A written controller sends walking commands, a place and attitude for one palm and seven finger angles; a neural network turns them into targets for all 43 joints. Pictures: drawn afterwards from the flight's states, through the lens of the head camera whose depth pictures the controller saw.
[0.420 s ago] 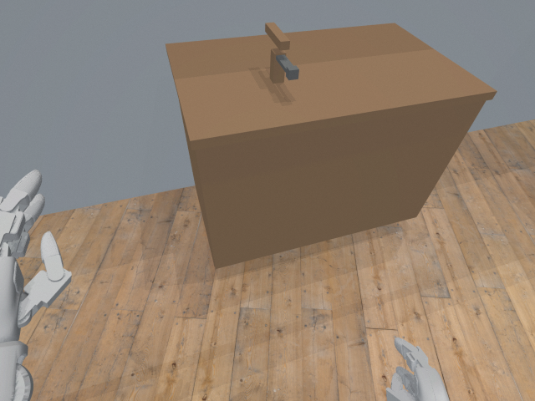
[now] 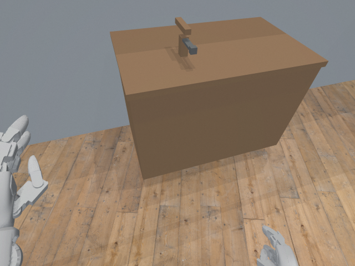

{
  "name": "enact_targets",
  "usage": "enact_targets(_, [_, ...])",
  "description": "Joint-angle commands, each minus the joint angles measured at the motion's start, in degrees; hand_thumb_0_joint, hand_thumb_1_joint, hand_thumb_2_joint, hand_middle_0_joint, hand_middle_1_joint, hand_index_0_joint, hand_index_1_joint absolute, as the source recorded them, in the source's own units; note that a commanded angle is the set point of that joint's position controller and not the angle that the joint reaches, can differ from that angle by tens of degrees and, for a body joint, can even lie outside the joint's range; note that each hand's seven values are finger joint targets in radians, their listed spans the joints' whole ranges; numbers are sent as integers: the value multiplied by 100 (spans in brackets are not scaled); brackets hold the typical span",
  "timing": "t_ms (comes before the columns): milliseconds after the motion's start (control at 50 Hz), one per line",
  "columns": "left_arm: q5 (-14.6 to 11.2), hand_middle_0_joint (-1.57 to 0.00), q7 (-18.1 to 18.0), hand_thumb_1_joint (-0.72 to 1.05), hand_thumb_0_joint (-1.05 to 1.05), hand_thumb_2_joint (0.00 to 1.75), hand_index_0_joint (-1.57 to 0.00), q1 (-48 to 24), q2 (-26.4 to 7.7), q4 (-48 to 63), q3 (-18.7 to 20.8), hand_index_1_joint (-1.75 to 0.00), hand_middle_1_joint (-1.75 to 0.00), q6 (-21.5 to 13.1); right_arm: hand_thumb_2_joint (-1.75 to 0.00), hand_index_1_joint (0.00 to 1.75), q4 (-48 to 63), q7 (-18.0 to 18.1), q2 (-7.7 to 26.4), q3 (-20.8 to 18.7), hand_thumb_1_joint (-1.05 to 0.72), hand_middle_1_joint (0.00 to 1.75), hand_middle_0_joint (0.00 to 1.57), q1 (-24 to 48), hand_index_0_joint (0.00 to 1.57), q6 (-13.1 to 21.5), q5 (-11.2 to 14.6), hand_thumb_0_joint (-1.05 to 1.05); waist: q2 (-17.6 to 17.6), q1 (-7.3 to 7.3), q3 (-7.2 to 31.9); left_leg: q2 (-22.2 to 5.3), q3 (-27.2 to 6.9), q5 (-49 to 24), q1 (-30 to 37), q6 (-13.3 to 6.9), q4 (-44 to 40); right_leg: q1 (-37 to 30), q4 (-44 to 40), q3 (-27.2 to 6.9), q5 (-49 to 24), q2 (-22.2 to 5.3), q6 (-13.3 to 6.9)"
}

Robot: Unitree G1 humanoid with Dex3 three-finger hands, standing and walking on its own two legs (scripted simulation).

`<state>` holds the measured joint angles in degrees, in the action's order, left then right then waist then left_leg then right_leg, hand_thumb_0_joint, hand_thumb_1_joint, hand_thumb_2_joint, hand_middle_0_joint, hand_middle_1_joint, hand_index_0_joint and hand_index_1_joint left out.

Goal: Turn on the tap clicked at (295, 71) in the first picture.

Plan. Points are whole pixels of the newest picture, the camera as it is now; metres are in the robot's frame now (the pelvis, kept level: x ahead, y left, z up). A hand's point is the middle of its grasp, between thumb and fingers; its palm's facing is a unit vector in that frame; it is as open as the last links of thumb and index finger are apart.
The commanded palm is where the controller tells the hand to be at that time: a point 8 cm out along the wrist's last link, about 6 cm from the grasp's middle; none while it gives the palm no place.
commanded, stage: walk to a spot facing it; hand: left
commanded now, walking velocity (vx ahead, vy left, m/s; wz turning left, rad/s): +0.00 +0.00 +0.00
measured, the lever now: (193, 49) +0.91 +0.00 +0.05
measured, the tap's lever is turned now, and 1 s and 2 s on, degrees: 0 0 0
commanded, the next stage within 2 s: none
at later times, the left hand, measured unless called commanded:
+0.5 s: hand (79, 177) +0.23 +0.19 +0.15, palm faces +0.32 -0.87 -0.38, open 7.5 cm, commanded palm +0.18 +0.24 +0.18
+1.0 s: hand (158, 171) +0.25 +0.06 +0.16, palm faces -0.02 -0.89 -0.46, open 7.5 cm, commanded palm +0.21 +0.14 +0.18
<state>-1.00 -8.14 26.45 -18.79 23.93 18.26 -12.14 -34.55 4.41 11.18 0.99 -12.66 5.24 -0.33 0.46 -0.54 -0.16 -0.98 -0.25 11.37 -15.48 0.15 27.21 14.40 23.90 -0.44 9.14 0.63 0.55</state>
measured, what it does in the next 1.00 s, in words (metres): lifts its left foot, turning right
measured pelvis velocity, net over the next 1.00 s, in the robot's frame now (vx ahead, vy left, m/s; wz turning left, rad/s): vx -0.05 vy -0.05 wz -0.44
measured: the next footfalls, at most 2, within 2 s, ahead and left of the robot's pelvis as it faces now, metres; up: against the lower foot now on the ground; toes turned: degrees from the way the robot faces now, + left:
left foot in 1.28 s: +0.04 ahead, +0.06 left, +0.00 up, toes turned -31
right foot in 1.58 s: -0.08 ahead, -0.27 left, +0.00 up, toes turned -54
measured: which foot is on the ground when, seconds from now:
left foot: down 0.00-0.84, up 0.86-1.00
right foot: down 0.00-1.00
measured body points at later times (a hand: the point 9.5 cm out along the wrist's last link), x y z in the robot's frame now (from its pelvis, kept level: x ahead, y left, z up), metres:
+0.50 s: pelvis -0.02 -0.02 -0.02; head +0.00 -0.03 +0.43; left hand +0.20 +0.23 +0.18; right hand +0.14 -0.26 -0.10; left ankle +0.03 +0.12 -0.74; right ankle +0.04 -0.13 -0.74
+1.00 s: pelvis -0.05 -0.05 -0.02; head -0.03 -0.09 +0.43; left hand +0.24 +0.11 +0.18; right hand +0.01 -0.32 -0.12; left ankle -0.02 +0.11 -0.66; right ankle -0.02 -0.12 -0.74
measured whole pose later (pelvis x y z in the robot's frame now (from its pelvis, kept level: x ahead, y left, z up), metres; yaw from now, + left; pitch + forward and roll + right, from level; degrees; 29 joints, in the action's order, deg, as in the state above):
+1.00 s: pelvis -0.05 -0.05 -0.02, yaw -25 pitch +0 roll +3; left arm -2.3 -8.0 26.6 -19.6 28.6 20.4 -12.8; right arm -32.1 0.2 11.4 0.4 -9.3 1.1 0.0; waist 1.0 0.5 -5.4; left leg -2.7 1.3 24.8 -28.2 5.3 66.3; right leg 23.2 36.5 -1.0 13.3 4.8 -6.1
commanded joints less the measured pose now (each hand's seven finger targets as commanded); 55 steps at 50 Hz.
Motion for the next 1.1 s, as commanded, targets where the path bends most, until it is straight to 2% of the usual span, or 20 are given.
enact_targets(0, [-28,-20,-108,90,0,90,-20,-400,-953,1274,584,-30,-30,-372,-90,30,883,58,665,-224,-90,30,20,547,20,305,17,0,368,32,568,-200,-83,166,-284,1,-696,-606,-303,-138,66,-126,-5])
enact_targets(100, [-32,-20,-117,90,0,90,-20,-406,-952,1220,630,-30,-30,-367,-90,30,902,48,673,-246,-90,30,20,535,20,312,23,0,232,21,548,-267,-40,240,-244,23,-645,-453,-286,-273,54,-91,-34])
enact_targets(280, [-34,-20,-150,90,0,90,-20,-734,-851,1482,600,-30,-30,-340,-90,30,1071,-13,700,-325,-90,30,20,634,20,272,64,0,550,-76,579,-867,-51,861,-396,-74,-471,261,774,-623,188,16,-53])
enact_targets(360, [-90,-20,-155,90,0,90,-20,-533,-1000,1610,819,-30,-30,-329,-90,30,1167,-47,661,-346,-90,30,20,649,20,199,69,0,433,-110,677,-989,63,886,-364,-118,-36,575,1102,-828,139,-62,-106])
enact_targets(480, [-124,-20,-179,90,0,90,-20,-393,-1098,1674,945,-30,-30,-351,-90,30,1166,-177,513,-335,-90,30,20,507,20,21,13,0,-642,5,617,-270,411,1455,-32,168,1221,1404,-87,-2556,564,-840,-612])
enact_targets(520, [-123,-20,-203,90,0,90,-20,-391,-1153,1803,1040,-30,-30,-384,-90,30,1150,-202,507,-312,-90,30,20,526,20,-23,7,0,-624,-1,827,-314,336,1131,135,158,833,1103,107,-2461,146,-780,-606])
enact_targets(560, [-127,-20,-197,90,0,90,-20,-328,-1136,1759,1088,-30,-30,-379,-90,30,1183,-173,576,-341,-90,30,20,613,20,-68,30,0,-354,-25,918,-543,171,750,416,61,407,1176,528,-2039,60,-414,-409])
enact_targets(600, [-148,-20,-137,90,0,90,-20,-160,-1057,1596,1048,-30,-30,-381,-90,30,1259,-138,658,-353,-90,30,20,659,20,-108,73,0,251,-75,793,-1063,-158,998,402,-175,-20,1542,1168,-1495,764,8,-169])
enact_targets(640, [-186,-20,-96,90,0,90,-20,-55,-957,1523,1004,-30,-30,-376,-90,30,1319,-101,678,-339,-90,30,20,679,20,-73,131,0,1354,-87,559,-2045,-804,1531,-205,-624,-894,1542,2956,-656,1573,301,71])
enact_targets(660, [-171,-20,-91,90,0,90,-20,-195,-984,1639,967,-30,-30,-393,-90,30,1298,-91,605,-348,-90,30,20,577,20,-6,114,0,1385,-112,572,-2379,-899,886,-55,-843,-925,1631,3527,-299,1836,133,170])
enact_targets(680, [-155,-20,-73,90,0,90,-20,-226,-940,1668,882,-30,-30,-426,-90,30,1217,-108,629,-359,-90,30,20,423,20,54,88,0,1144,-61,527,-2451,-608,35,157,-892,-737,1709,3525,-178,1864,-49,213])
enact_targets(720, [-138,-20,-41,90,0,90,-20,-506,-858,1737,670,-30,-30,-429,-90,30,1148,-192,719,-366,-90,30,20,342,20,159,78,0,1003,-34,500,-2295,239,-1184,300,-619,-238,1301,2835,116,1755,-197,242])
enact_targets(780, [-35,-20,-45,90,0,90,-20,-895,-890,1555,562,-30,-30,-361,-90,30,1140,-293,779,-339,-90,30,20,309,20,270,75,0,869,-35,318,-1878,791,-871,-49,-135,644,327,1401,479,1010,-76,185])
enact_targets(800, [-6,-20,-45,90,0,90,-20,-990,-982,1460,641,-30,-30,-361,-90,30,1159,-327,770,-346,-90,30,20,282,20,269,85,0,279,-59,272,-1521,934,-296,-282,30,1415,85,662,12,133,-281,-18])
enact_targets(820, [28,-20,-100,90,0,90,-20,-986,-1246,1438,833,-30,-30,-389,-90,30,1244,-327,624,-331,-90,30,20,362,20,242,96,0,-1236,-60,342,-748,1083,1172,-1017,308,2613,-216,137,-1679,-1820,-1140,-523])
enact_targets(840, [-106,-20,-152,90,0,90,-20,-723,-1358,1239,1067,-30,-30,-301,-90,30,1361,-307,637,-370,-90,30,20,588,20,225,99,0,-1825,-179,530,-187,563,2369,-1526,440,3730,-21,-412,-3210,-1909,-1737,-869])
enact_targets(860, [-133,-20,-203,90,0,90,-20,-454,-1454,1417,1218,-30,-30,-279,-90,30,1285,-342,654,-395,-90,30,20,667,20,122,83,0,-1202,-186,582,-264,9,2130,-1641,458,4196,-46,-491,-3489,-1474,-1772,-815])
enact_targets(900, [-198,-20,-195,90,0,90,-20,64,-1371,1666,1233,-30,-30,-392,-90,30,1155,-381,453,-213,-90,30,20,491,20,-103,50,0,-503,-30,939,-343,-248,1398,-2005,520,4459,-942,-29,-2590,-1615,-1484,-1012])
enact_targets(960, [-232,-20,-153,90,0,90,-20,364,-1344,1706,1293,-30,-30,-502,-90,30,1085,-396,490,-242,-90,30,20,582,20,-267,29,0,-452,8,1181,-304,-139,1226,-1880,516,3856,-1058,-39,-2051,-1555,-1152,-934])
enact_targets(1080, [-210,-20,-156,90,0,90,-20,341,-1257,1274,1046,-30,-30,-578,-90,30,1051,-368,633,-267,-90,30,20,613,20,-250,31,0,-628,-90,1057,-75,187,1590,-1437,319,2370,-344,-865,-2800,1394,-1014,-1125])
